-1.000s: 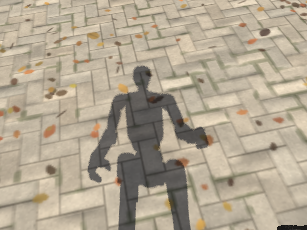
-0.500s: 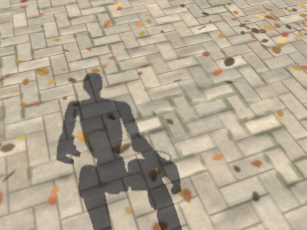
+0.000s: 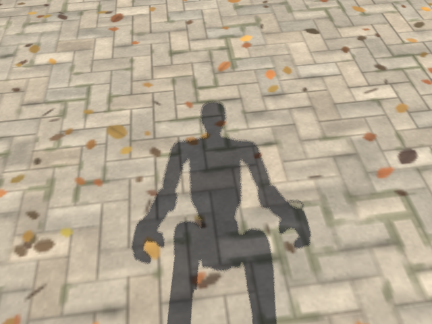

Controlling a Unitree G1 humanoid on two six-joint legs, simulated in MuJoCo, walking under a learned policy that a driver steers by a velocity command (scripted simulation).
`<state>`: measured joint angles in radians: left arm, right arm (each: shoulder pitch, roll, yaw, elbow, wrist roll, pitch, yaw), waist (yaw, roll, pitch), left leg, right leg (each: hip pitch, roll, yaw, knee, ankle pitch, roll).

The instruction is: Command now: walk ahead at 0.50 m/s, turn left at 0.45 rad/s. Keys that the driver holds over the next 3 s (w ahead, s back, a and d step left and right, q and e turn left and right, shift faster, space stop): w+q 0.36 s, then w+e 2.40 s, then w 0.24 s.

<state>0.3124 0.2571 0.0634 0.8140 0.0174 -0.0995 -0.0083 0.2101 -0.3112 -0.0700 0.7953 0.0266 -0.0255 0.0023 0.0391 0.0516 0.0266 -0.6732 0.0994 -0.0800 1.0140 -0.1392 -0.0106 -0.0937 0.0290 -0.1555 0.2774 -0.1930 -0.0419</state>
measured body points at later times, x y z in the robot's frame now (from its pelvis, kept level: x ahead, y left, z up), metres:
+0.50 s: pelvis +0.28 +0.08 +0.00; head +0.30 +0.10 +0.45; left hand +0.37 +0.38 -0.10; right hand +0.43 -0.17 -0.11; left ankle +0.26 +0.14 -0.75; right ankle +0.40 -0.08 -0.67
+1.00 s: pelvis +0.59 +0.08 -0.01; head +0.62 +0.07 +0.44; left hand +0.67 +0.36 -0.11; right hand +0.75 -0.19 -0.11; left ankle +0.60 +0.25 -0.67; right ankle +0.62 +0.01 -0.75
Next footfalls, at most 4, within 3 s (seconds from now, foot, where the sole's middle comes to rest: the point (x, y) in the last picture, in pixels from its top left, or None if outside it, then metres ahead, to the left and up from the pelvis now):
0.26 left None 0.30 0.15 -0.78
0.80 right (236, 274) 0.66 0.01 -0.78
1.26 left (179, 205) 0.92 0.22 -0.78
1.78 right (270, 169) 1.10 -0.12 -0.78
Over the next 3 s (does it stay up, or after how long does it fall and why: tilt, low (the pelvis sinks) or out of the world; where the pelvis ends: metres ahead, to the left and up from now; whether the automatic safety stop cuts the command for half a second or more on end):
stays up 1.44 -0.43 0.00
